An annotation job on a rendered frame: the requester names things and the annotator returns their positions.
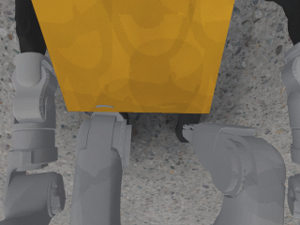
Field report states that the robot right foot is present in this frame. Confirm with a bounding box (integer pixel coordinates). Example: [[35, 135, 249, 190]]
[[175, 113, 202, 143]]

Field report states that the robot left upper arm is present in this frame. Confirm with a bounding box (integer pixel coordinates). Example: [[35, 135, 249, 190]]
[[0, 172, 66, 225]]

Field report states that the left robot forearm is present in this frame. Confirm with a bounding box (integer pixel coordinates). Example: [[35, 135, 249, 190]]
[[2, 52, 58, 217]]

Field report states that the robot right shin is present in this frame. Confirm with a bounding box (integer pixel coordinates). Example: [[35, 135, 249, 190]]
[[182, 122, 287, 184]]

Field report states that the robot right upper arm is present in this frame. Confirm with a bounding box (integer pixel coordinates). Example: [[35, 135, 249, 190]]
[[287, 173, 300, 219]]

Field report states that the right robot forearm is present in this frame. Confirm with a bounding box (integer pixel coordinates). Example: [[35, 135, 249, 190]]
[[280, 41, 300, 165]]

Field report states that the carton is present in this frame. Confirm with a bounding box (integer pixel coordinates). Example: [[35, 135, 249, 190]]
[[31, 0, 235, 114]]

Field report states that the right robot hand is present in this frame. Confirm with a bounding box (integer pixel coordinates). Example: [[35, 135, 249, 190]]
[[264, 0, 300, 46]]

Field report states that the left robot hand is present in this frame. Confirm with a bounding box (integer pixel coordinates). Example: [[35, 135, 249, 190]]
[[15, 0, 47, 55]]

